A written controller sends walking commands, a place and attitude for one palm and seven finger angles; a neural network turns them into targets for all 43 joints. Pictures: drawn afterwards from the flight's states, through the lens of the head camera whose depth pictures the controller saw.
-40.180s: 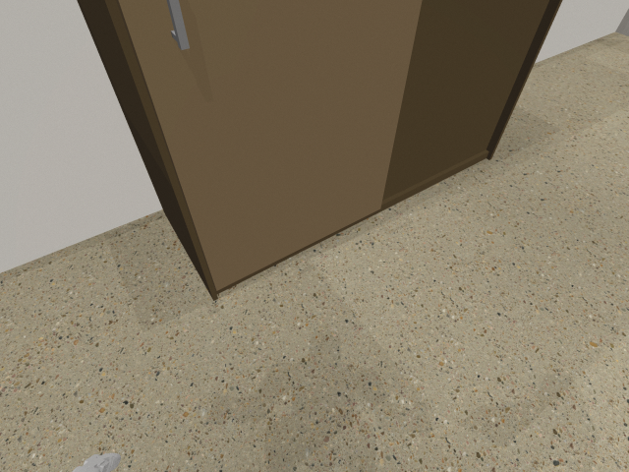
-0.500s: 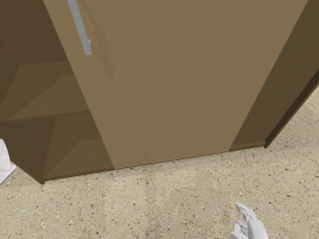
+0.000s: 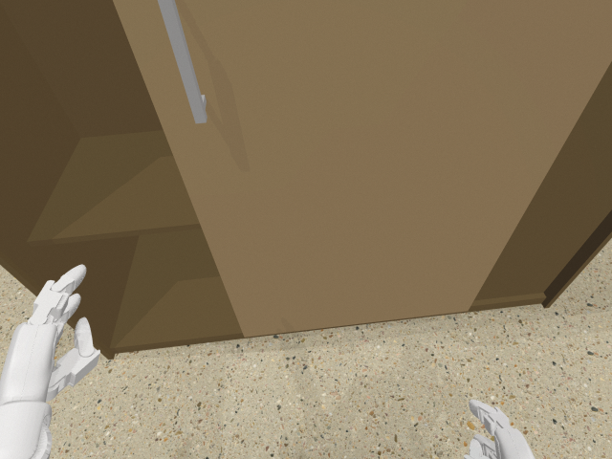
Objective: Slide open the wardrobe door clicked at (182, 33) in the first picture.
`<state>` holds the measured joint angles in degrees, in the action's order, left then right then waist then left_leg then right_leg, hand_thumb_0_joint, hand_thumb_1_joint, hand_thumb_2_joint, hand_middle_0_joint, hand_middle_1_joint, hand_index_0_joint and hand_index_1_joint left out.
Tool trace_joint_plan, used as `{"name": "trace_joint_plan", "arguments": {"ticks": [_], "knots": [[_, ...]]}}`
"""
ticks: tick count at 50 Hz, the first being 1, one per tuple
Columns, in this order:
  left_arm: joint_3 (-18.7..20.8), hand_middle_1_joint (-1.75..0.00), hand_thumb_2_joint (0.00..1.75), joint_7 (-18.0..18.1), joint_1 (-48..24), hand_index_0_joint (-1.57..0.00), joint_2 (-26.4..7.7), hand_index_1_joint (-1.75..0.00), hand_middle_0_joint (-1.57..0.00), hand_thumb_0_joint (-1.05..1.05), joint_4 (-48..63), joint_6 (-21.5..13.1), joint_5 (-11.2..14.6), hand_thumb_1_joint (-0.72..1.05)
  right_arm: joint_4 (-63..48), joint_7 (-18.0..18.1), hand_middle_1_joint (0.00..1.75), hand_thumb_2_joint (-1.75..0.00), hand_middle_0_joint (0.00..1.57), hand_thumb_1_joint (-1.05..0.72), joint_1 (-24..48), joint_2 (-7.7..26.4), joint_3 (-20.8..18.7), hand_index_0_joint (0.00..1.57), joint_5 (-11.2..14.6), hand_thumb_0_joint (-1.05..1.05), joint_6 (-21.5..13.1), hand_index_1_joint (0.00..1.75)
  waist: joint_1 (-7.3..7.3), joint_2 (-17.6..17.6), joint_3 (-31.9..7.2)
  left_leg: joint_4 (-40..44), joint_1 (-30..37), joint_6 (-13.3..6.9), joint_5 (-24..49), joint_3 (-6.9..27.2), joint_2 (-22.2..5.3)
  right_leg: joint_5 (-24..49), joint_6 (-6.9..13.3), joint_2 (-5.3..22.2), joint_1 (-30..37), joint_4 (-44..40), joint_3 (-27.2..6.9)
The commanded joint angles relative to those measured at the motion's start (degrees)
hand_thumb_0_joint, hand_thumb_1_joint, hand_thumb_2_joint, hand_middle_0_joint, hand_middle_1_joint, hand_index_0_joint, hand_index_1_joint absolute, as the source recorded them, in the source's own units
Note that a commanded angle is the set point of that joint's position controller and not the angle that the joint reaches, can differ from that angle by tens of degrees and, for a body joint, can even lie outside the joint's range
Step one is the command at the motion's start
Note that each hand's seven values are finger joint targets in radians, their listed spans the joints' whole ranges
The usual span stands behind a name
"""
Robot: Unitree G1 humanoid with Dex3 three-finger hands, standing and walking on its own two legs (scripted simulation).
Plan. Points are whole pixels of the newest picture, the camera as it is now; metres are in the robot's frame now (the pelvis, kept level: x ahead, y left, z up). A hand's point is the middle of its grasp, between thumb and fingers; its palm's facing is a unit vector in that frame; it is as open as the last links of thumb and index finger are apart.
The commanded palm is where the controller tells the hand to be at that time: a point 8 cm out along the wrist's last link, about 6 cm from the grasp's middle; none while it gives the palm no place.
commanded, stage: let the arm hang, fingers relaxed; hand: left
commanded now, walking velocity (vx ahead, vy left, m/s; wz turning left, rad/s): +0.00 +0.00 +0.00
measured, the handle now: (186, 57) +0.59 +0.20 +0.25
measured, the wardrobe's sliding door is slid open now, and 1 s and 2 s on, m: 0.46 0.46 0.46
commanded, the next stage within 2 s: look to check the result in 1.02 s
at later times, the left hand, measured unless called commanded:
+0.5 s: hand out of the picture +0.01 +0.22 -0.17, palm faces +0.01 -0.96 -0.27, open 7.2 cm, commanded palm none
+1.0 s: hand out of the picture -0.03 +0.21 -0.16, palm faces +0.01 -0.98 -0.19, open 7.3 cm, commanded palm none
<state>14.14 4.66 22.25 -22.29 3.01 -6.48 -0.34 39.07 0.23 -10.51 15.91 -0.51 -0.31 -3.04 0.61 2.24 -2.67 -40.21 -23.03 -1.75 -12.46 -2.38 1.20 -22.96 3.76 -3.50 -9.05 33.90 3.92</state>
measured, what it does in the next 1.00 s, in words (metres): stands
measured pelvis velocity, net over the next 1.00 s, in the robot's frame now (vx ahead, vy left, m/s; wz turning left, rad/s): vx -0.03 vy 0.04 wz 0.00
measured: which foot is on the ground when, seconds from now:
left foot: down 0.00-1.00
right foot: down 0.00-1.00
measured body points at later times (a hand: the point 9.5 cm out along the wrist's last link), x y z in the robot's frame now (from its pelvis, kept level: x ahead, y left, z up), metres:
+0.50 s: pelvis +0.01 +0.02 +0.00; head +0.06 +0.02 +0.45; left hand +0.01 +0.27 -0.15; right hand +0.03 -0.23 -0.15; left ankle -0.02 +0.11 -0.73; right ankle -0.10 -0.07 -0.72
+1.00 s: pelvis -0.03 +0.04 +0.01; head -0.03 +0.04 +0.46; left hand -0.02 +0.26 -0.15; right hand -0.02 -0.20 -0.15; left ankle -0.02 +0.11 -0.73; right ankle -0.10 -0.07 -0.73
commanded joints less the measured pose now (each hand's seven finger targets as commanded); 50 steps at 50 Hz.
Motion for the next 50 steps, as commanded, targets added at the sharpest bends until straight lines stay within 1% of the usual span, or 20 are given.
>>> {"name": "trace_joint_plan", "arguments": {"ticks": [1, 3, 4, 5, 7, 9, 10, 11, 12, 14, 16, 17, 18, 20, 21, 23, 28, 31, 37, 50], "knots": [[-9.92, -0.3, 0.9, -3.35, -3.43, -0.2, 0.83, -0.3, -0.2, 0.0, -21.16, 6.34, -1.37, 0.9, -2.11, 0.42, 0.3, -0.9, 0.2, -0.9, -4.92, 8.63, -3.47, 0.2, -1.68, 0.0, 1.62, 0.3, -3.5, -9.6, -1.45, 4.87, 9.2, -6.65, 21.62, 14.12, -10.42, 34.14, -4.78, 9.34, -11.41, 11.74, -4.36], [-10.63, -0.3, 0.9, -3.04, -7.62, -0.2, 1.13, -0.3, -0.2, 0.0, -26.22, 6.9, -0.66, 0.9, -1.67, 0.97, 0.3, -0.9, 0.2, -0.9, -3.08, 10.67, -2.87, 0.2, -2.28, 0.0, 1.76, 0.3, -2.01, -1.38, 1.41, 15.39, 3.73, -14.16, 31.92, 27.29, -18.38, -8.83, -6.06, 3.64, -11.09, 18.61, -7.27], [-11.04, -0.3, 0.9, -3.25, -7.97, -0.2, 2.32, -0.3, -0.2, 0.0, -29.42, 7.29, -0.47, 0.9, -0.87, 1.23, 0.3, -0.9, 0.2, -0.9, -1.85, 9.4, -2.15, 0.2, -2.71, 0.0, 1.77, 0.3, -0.78, -3.02, 2.9, 15.21, 5.49, -13.65, 36.2, 25.55, -17.76, -11.26, -5.4, 4.1, -11.37, 15.22, -8.7], [-11.31, -0.3, 0.9, -3.37, -6.9, -0.2, 2.58, -0.3, -0.2, 0.0, -33.17, 7.21, -0.47, 0.9, 0.77, 1.45, 0.3, -0.9, 0.2, -0.9, -0.98, 8.78, -1.58, 0.2, -2.78, 0.0, 1.63, 0.3, 0.28, 0.67, -0.67, 12.78, 9.85, -11.81, 41.95, 22.76, -15.76, -7.44, -5.11, 4.61, -10.05, 8.31, -7.99], [-11.22, -0.3, 0.9, -3.1, -4.28, -0.2, 1.0, -0.3, -0.2, 0.0, -40.9, 6.54, -0.74, 0.9, 3.33, 1.47, 0.3, -0.9, 0.2, -0.9, -0.58, 6.84, -1.05, 0.2, -1.55, 0.0, 1.85, 0.3, 1.27, 4.69, -6.87, 8.42, 8.99, -5.58, 37.26, 14.85, -9.7, 15.3, -4.43, 5.81, 3.23, -4.84, -8.47], [-10.95, -0.3, 0.9, -2.34, -2.78, -0.2, -1.37, -0.3, -0.2, 0.0, -46.95, 5.2, -0.75, 0.9, 5.67, 1.95, 0.3, -0.9, 0.2, -0.9, -0.6, 3.84, -0.82, 0.2, -0.92, 0.0, 2.25, 0.3, 0.71, -5.96, -7.87, 2.31, 3.0, 1.0, 16.47, 5.43, -2.2, 55.51, -1.37, 15.37, 12.03, -5.49, -18.5], [-10.89, -0.3, 0.9, -2.04, -1.96, -0.2, -1.45, -0.3, -0.2, 0.0, -49.26, 4.79, -0.89, 0.9, 6.65, 2.27, 0.3, -0.9, 0.2, -0.9, -0.26, 3.11, -0.88, 0.2, -1.13, 0.0, 2.56, 0.3, 1.2, -8.62, -6.65, -0.19, -1.71, 2.21, -4.23, 3.24, -0.38, 73.03, 0.43, 19.0, 16.36, -4.72, -20.47], [-11.17, -0.3, 0.9, -1.87, -1.53, -0.2, -1.39, -0.3, -0.2, 0.0, -51.27, 4.82, -1.0, 0.9, 7.8, 2.5, 0.3, -0.9, 0.2, -0.9, -0.13, 2.37, -1.07, 0.2, -0.98, 0.0, 2.93, 0.3, 1.16, -10.56, -5.36, -2.63, -4.09, 2.33, -14.62, 2.67, -0.16, 81.33, 0.1, 20.24, 18.04, -4.94, -20.22], [-10.42, -0.3, 0.9, -1.67, -2.47, -0.2, 0.71, -0.3, -0.2, 0.0, -51.71, 4.84, -1.47, 0.9, 9.09, 2.7, 0.3, -0.9, 0.2, -0.9, -0.27, 2.42, -1.95, 0.2, -1.19, 0.0, 3.35, 0.3, 0.72, -6.78, -3.03, -4.92, -4.08, 2.16, -15.89, 2.83, -0.48, 81.28, 0.21, 19.88, 16.63, -5.75, -18.85], [-10.55, -0.3, 0.9, -1.6, -4.43, -0.2, 0.72, -0.3, -0.2, 0.0, -52.92, 5.19, -1.28, 0.9, 10.78, 2.61, 0.3, -0.9, 0.2, -0.9, -1.51, 0.94, -1.82, 0.2, -0.83, 0.0, 3.93, 0.3, -0.23, -2.28, -0.94, -2.78, -2.81, 2.06, -13.19, 1.99, -1.31, 75.93, 2.08, 17.72, 15.78, -5.28, -16.01], [-10.76, -0.3, 0.9, -1.74, -6.55, -0.2, 0.75, -0.3, -0.2, 0.0, -54.35, 5.28, -0.93, 0.9, 12.64, 2.49, 0.3, -0.9, 0.2, -0.9, -4.1, 0.86, -1.76, 0.2, -0.58, 0.0, 4.01, 0.3, -1.88, -4.97, -0.6, 5.18, 1.9, 1.67, -7.94, 0.98, -1.27, 73.23, 0.9, 14.91, 14.55, -4.54, -12.34], [-10.88, -0.3, 0.9, -1.79, -7.2, -0.2, 0.81, -0.3, -0.2, 0.0, -54.97, 5.32, -0.48, 0.9, 13.94, 2.56, 0.3, -0.9, 0.2, -0.9, -6.24, 1.41, -1.77, 0.2, -0.59, 0.0, 3.82, 0.3, -2.73, -6.84, -1.13, 10.53, 5.84, 1.15, -1.21, 0.87, -1.08, 72.09, -0.41, 13.09, 13.55, -2.91, -10.7], [-11.19, -0.3, 0.9, -1.89, -6.63, -0.2, 1.36, -0.3, -0.2, 0.0, -55.67, 5.39, -0.07, 0.9, 14.99, 2.8, 0.3, -0.9, 0.2, -0.9, -7.75, 2.35, -1.93, 0.2, -0.72, 0.0, 3.52, 0.3, -2.93, -6.05, -2.18, 12.78, 13.01, -0.08, 15.4, 2.15, -2.92, 66.15, -2.91, 11.37, 8.77, -1.84, -9.61], [-12.08, -0.3, 0.9, -1.59, -3.78, -0.2, 4.82, -0.3, -0.2, 0.0, -57.02, 6.06, -0.06, 0.9, 16.48, 3.37, 0.3, -0.9, 0.2, -0.9, -9.77, 3.37, -1.87, 0.2, -0.84, 0.0, 3.28, 0.3, -2.38, -2.08, -3.66, 8.83, 22.53, -4.05, 33.11, 7.68, -9.93, 39.17, -5.31, 7.6, -0.77, -3.8, -8.22], [-12.54, -0.3, 0.9, -1.63, -4.27, -0.2, 5.97, -0.3, -0.2, 0.0, -57.85, 6.43, -0.16, 0.9, 17.08, 3.6, 0.3, -0.9, 0.2, -0.9, -9.19, 3.32, -1.52, 0.2, -0.58, 0.0, 3.27, 0.3, -2.07, 3.2, -2.08, 10.79, 21.21, -5.14, 35.24, 10.64, -12.15, 26.54, -4.8, 6.45, -1.34, -4.83, -7.59], [-13.01, -0.3, 0.9, -2.13, -3.99, -0.2, 6.56, -0.3, -0.2, 0.0, -59.9, 6.87, 0.02, 0.9, 17.78, 3.52, 0.3, -0.9, 0.2, -0.9, -6.6, 2.54, -0.78, 0.2, -0.56, 0.0, 3.04, 0.3, -0.49, 4.14, 1.63, 14.85, 16.05, -5.55, 32.99, 12.77, -12.56, 15.19, -3.49, 5.81, 1.05, -7.96, -6.84], [-13.14, -0.3, 0.9, -2.1, -3.29, -0.2, 4.56, -0.3, -0.2, 0.0, -62.58, 5.71, 0.03, 0.9, 19.83, 3.24, 0.3, -0.9, 0.2, -0.9, -6.92, 1.37, -0.47, 0.2, -0.36, 0.0, 2.32, 0.3, -1.33, -1.15, -3.5, 12.92, 20.1, -1.55, 34.02, 7.15, -7.6, 38.18, -1.81, 9.9, 5.97, -10.0, -9.14], [-13.2, -0.3, 0.9, -1.79, -3.47, -0.2, 4.77, -0.3, -0.2, 0.0, -63.16, 5.43, -0.04, 0.9, 20.62, 3.29, 0.3, -0.9, 0.2, -0.9, -6.3, 1.63, -0.6, 0.2, -0.24, 0.0, 2.34, 0.3, -1.21, -5.94, -2.77, 13.42, 19.87, -1.19, 32.4, 6.2, -7.27, 42.31, -2.23, 10.08, 6.36, -10.16, -8.36], [-14.01, -0.3, 0.9, -2.15, -4.27, -0.2, 6.7, -0.3, -0.2, 0.0, -64.26, 5.87, -0.07, 0.9, 22.66, 2.66, 0.3, -0.9, 0.2, -0.9, -4.97, 0.17, -0.09, 0.2, -0.57, 0.0, 2.48, 0.3, -1.08, -4.28, 5.89, 19.38, 16.49, -1.43, 17.85, 7.53, -7.11, 22.32, -2.45, 9.58, 1.72, -15.38, -9.76], [-14.49, -0.3, 0.9, -2.71, -2.54, -0.2, 7.46, -0.3, -0.2, 0.0, -66.6, 5.68, 0.06, 0.9, 24.84, 2.39, 0.3, -0.9, 0.2, -0.9, -6.04, -0.11, 0.36, 0.2, -0.65, 0.0, 2.35, 0.3, -1.07, -3.02, 7.46, 22.33, 15.53, -1.44, 8.86, 8.25, -6.57, 12.21, -1.92, 9.13, -0.35, -17.79, -10.02]]}}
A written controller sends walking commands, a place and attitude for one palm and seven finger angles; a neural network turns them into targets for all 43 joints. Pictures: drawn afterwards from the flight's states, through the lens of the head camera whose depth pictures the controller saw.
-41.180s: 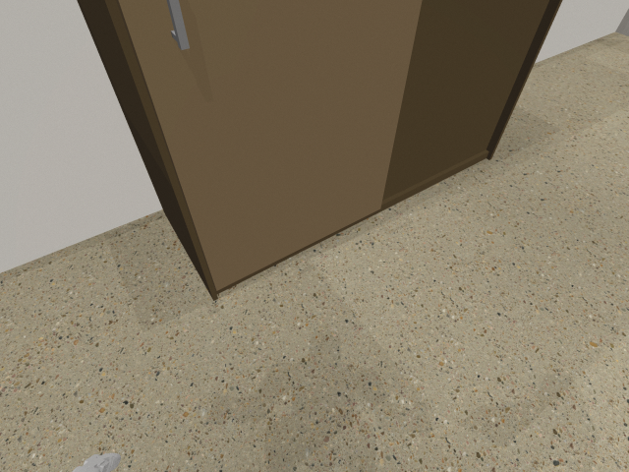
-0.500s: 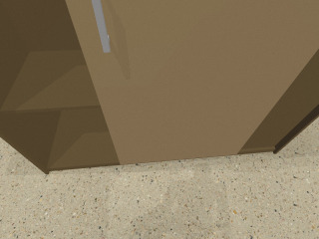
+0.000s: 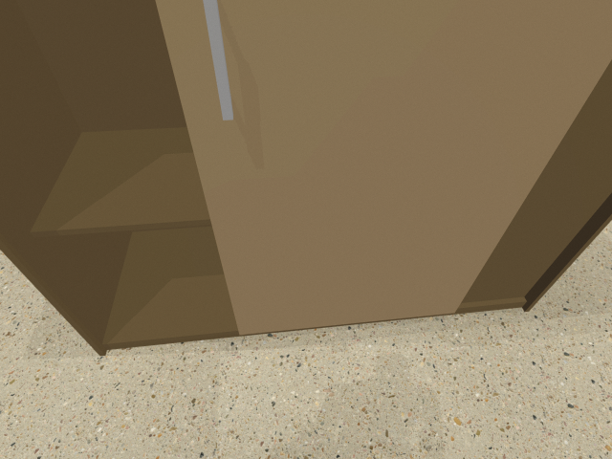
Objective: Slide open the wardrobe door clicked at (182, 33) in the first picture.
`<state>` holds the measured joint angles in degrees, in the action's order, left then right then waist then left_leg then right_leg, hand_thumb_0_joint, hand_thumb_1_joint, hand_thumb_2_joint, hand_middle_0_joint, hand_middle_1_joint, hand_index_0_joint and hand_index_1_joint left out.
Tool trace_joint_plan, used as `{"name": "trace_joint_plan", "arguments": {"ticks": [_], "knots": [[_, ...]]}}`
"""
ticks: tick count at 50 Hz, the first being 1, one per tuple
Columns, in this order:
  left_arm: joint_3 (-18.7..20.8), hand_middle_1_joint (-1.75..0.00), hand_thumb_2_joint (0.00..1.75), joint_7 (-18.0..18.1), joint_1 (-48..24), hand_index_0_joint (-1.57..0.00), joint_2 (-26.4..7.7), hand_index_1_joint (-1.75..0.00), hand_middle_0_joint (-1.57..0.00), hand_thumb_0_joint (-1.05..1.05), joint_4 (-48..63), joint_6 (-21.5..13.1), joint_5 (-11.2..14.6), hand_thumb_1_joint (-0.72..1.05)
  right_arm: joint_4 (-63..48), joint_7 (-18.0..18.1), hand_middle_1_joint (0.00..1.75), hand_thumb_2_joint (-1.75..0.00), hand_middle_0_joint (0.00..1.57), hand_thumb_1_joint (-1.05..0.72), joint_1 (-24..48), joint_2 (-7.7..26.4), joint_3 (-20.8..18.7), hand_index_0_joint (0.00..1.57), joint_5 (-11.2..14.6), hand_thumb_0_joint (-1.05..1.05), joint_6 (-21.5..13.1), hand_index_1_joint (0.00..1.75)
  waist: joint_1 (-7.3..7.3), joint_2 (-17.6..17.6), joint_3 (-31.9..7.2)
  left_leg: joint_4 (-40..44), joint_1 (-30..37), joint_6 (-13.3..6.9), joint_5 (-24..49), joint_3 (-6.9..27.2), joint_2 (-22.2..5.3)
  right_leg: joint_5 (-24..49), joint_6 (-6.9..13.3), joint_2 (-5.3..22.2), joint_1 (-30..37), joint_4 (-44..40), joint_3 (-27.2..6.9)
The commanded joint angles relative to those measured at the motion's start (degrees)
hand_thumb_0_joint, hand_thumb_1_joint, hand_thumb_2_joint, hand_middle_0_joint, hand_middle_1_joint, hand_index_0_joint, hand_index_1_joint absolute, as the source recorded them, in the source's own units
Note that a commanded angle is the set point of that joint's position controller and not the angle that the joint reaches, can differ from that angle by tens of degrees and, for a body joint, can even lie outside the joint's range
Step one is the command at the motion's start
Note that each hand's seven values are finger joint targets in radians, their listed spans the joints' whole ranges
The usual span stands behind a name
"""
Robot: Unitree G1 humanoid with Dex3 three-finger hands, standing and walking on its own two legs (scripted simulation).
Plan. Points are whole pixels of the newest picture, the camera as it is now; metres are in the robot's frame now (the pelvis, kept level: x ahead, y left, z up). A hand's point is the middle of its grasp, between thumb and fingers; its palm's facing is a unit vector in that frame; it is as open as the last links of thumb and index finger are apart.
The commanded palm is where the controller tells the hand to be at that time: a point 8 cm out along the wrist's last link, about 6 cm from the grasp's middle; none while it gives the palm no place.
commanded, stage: let the arm hang, fingers relaxed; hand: left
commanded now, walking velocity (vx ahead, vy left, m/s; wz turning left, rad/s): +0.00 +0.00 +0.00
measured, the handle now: (220, 57) +0.62 +0.17 +0.23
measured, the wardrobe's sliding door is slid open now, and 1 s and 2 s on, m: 0.46 0.46 0.46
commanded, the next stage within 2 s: look to check the result in 0.02 s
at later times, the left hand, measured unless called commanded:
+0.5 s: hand out of the picture -0.07 +0.17 -0.18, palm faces +0.02 -0.99 -0.15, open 7.4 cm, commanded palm none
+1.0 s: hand out of the picture -0.02 +0.21 -0.18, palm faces +0.00 -0.97 -0.22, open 7.4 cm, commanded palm none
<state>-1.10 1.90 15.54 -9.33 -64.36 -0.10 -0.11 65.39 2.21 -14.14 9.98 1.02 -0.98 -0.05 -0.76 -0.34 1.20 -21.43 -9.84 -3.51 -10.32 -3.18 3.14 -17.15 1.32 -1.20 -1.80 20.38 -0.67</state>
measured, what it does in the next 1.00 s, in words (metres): stands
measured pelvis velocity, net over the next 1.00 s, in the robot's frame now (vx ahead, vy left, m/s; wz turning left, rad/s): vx -0.02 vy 0.02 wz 0.02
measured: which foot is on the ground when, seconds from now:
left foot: down 0.00-1.00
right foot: down 0.00-1.00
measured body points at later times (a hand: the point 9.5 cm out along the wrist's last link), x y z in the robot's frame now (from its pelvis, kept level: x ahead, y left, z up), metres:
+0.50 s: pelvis -0.03 +0.01 +0.00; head -0.01 +0.02 +0.45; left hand -0.06 +0.22 -0.17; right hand -0.03 -0.21 -0.16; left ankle +0.02 +0.08 -0.74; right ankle -0.07 -0.10 -0.74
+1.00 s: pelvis -0.02 +0.02 +0.00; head +0.00 +0.03 +0.45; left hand -0.02 +0.26 -0.16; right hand +0.01 -0.23 -0.15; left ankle +0.02 +0.08 -0.74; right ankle -0.07 -0.10 -0.74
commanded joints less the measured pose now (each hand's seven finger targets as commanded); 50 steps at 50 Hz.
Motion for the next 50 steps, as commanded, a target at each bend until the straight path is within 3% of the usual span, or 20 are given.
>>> {"name": "trace_joint_plan", "arguments": {"ticks": [1, 15, 25, 39, 46, 50], "knots": [[0.82, -0.3, 0.9, 0.09, 4.54, -0.2, -5.49, -0.3, -0.2, 0.0, 0.72, -0.67, -0.27, 0.9, -1.54, 0.44, 0.3, -0.9, 0.2, -0.9, -2.6, 5.81, -1.18, 0.2, 0.15, 0.0, -0.6, 0.3, 0.38, -0.52, 3.79, 3.47, 2.31, 0.18, 6.41, 9.04, -8.52, 5.45, 0.48, 6.65, -7.82, -4.39, -5.27], [0.44, -0.3, 0.9, 0.2, 7.6, -0.2, -3.5, -0.3, -0.2, 0.0, -1.57, -0.35, -0.34, 0.9, -0.87, 0.64, 0.3, -0.9, 0.2, -0.9, -4.41, 4.57, -1.52, 0.2, 0.21, 0.0, -0.24, 0.3, 0.24, -0.21, 4.68, 4.79, -0.64, -0.11, -1.26, 10.53, -8.47, 1.28, 0.77, 6.06, -10.16, -3.33, -4.84], [0.67, -0.3, 0.9, 0.29, 7.49, -0.2, -3.57, -0.3, -0.2, 0.0, -1.23, -0.58, -0.59, 0.9, -1.52, 0.47, 0.3, -0.9, 0.2, -0.9, -3.26, 5.07, -2.01, 0.2, 0.2, 0.0, -0.56, 0.3, 0.39, 0.38, 3.65, 5.33, -0.62, -0.37, -0.96, 11.31, -8.74, 2.28, 0.56, 6.03, -10.38, -2.71, -4.48], [1.25, -0.3, 0.9, 0.04, 3.77, -0.2, -6.98, -0.3, -0.2, 0.0, -0.21, -0.98, -0.66, 0.9, -2.19, 0.14, 0.3, -0.9, 0.2, -0.9, -0.46, 8.01, -2.4, 0.2, 0.22, 0.0, -1.04, 0.3, 0.18, 0.92, 1.88, 5.88, 1.07, -0.15, 2.4, 11.85, -9.13, 3.45, 0.57, 6.5, -9.21, -3.26, -4.44], [1.58, -0.3, 0.9, -0.12, 1.91, -0.2, -9.45, -0.3, -0.2, 0.0, 0.34, -1.2, -0.69, 0.9, -2.49, -0.04, 0.3, -0.9, 0.2, -0.9, 1.26, 10.21, -2.58, 0.2, 0.39, 0.0, -1.24, 0.3, 0.37, -0.5, 1.08, 5.66, 2.18, -0.15, 5.11, 11.75, -9.34, 4.53, 0.6, 6.87, -8.16, -4.03, -4.26], [1.58, -0.3, 0.9, -0.23, 0.77, -0.2, -10.2, -0.3, -0.2, 0.0, 0.21, -1.1, -0.6, 0.9, -2.26, -0.12, 0.3, -0.9, 0.2, -0.9, 2.29, 11.03, -2.53, 0.2, 0.28, 0.0, -1.24, 0.3, 0.29, 0.94, 1.23, 6.6, 2.49, -0.03, 4.13, 12.32, -9.5, 3.8, 0.61, 7.08, -8.09, -4.27, -4.23]]}}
